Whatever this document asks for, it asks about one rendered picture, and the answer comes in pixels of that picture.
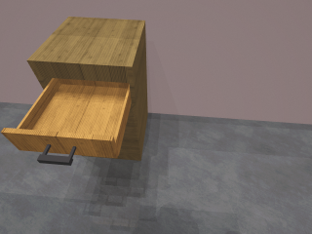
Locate drawer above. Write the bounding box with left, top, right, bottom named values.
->
left=0, top=78, right=132, bottom=159

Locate handle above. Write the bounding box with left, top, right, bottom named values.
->
left=37, top=144, right=77, bottom=166

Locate cabinet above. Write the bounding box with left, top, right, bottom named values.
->
left=27, top=17, right=148, bottom=161

